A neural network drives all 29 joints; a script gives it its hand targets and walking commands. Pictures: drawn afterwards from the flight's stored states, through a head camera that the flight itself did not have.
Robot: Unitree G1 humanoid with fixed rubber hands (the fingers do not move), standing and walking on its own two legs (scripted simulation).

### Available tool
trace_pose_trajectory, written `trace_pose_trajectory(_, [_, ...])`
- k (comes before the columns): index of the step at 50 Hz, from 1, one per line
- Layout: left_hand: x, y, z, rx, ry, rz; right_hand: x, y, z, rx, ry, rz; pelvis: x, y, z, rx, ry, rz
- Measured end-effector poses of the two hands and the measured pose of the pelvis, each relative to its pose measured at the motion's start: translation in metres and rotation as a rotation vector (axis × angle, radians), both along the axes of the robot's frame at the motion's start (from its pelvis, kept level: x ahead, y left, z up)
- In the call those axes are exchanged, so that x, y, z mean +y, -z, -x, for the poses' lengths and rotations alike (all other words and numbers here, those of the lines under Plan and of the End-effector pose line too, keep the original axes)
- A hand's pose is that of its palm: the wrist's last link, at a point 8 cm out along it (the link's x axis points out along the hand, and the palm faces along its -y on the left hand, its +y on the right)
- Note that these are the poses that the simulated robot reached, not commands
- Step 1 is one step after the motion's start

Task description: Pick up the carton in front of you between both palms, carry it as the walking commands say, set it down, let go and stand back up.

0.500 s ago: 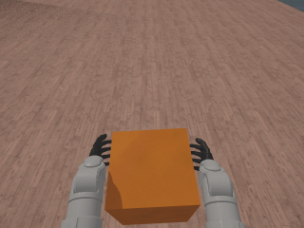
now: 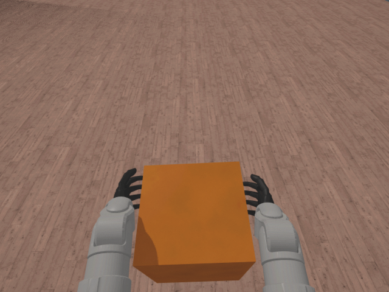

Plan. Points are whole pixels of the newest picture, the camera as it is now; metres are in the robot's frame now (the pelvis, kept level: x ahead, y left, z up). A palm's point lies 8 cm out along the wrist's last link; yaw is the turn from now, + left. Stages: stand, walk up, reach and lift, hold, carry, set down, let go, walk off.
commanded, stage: carry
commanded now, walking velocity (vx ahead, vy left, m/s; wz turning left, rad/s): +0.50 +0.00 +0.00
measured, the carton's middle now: (194, 227) +0.30 +0.00 -0.05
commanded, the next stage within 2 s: none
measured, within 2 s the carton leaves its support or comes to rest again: neither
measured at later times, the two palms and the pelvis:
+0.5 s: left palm (126, 138) +0.54 +0.19 +0.02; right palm (229, 140) +0.52 -0.10 +0.02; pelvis +0.23 +0.05 +0.00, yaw -2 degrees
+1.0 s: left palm (136, 100) +0.68 +0.18 +0.06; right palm (229, 105) +0.66 -0.12 +0.04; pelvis +0.37 +0.03 +0.00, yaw -1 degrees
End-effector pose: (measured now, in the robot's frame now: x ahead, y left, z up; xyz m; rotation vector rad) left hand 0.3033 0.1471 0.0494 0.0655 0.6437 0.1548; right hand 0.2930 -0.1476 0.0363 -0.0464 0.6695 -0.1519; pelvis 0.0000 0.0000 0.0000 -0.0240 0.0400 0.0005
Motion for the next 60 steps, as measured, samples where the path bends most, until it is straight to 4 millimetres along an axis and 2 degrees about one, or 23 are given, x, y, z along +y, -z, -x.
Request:
trace_pose_trajectory(4, [-0.007, 0.002, -0.022, 0.023, -0.008, 0.009, -0.008, -0.002, -0.027, 0.026, -0.011, 0.005, -0.010, -0.009, -0.024, 0.017, -0.017, -0.026])
trace_pose_trajectory(9, [-0.004, -0.004, -0.051, 0.027, -0.020, 0.014, -0.006, -0.009, -0.062, 0.030, -0.020, -0.002, -0.010, -0.019, -0.061, 0.028, -0.008, -0.045])
trace_pose_trajectory(15, [0.006, -0.010, -0.116, -0.005, -0.001, 0.011, 0.005, -0.015, -0.119, -0.001, -0.003, 0.006, 0.006, -0.017, -0.120, 0.030, 0.003, -0.034])
trace_pose_trajectory(20, [0.025, 0.008, -0.185, -0.004, 0.030, 0.016, 0.025, -0.002, -0.181, 0.000, 0.019, 0.024, 0.031, 0.002, -0.186, 0.012, 0.020, -0.015])
trace_pose_trajectory(22, [0.034, 0.019, -0.210, -0.003, 0.016, 0.033, 0.034, 0.006, -0.205, 0.015, 0.011, 0.042, 0.039, 0.008, -0.206, 0.013, 0.025, -0.034])
trace_pose_trajectory(25, [0.043, 0.028, -0.232, 0.030, 0.002, 0.031, 0.043, 0.016, -0.226, 0.074, 0.003, 0.046, 0.047, 0.001, -0.226, 0.023, 0.044, -0.026])
trace_pose_trajectory(30, [0.047, 0.033, -0.259, 0.064, 0.017, 0.039, 0.047, 0.024, -0.248, 0.118, 0.003, 0.044, 0.051, -0.012, -0.258, 0.030, 0.048, -0.007])
trace_pose_trajectory(34, [0.043, 0.027, -0.282, 0.025, 0.012, 0.036, 0.042, 0.020, -0.273, 0.079, 0.008, 0.034, 0.047, -0.011, -0.283, 0.014, 0.040, -0.022])
trace_pose_trajectory(43, [0.029, -0.010, -0.349, -0.058, 0.032, 0.006, 0.029, -0.007, -0.337, -0.005, 0.031, -0.005, 0.038, -0.006, -0.344, 0.003, 0.026, -0.019])
trace_pose_trajectory(46, [0.029, -0.012, -0.364, -0.054, 0.022, 0.009, 0.029, -0.010, -0.353, -0.001, 0.021, 0.003, 0.036, -0.005, -0.357, 0.007, 0.024, -0.019])
trace_pose_trajectory(50, [0.030, -0.007, -0.373, -0.036, 0.013, 0.016, 0.030, -0.007, -0.366, 0.018, 0.010, 0.014, 0.033, -0.002, -0.368, 0.010, 0.022, -0.019])
trace_pose_trajectory(60, [0.033, 0.008, -0.371, -0.012, 0.001, 0.021, 0.033, 0.007, -0.368, 0.041, 0.001, 0.019, 0.033, 0.001, -0.371, 0.015, 0.018, -0.021])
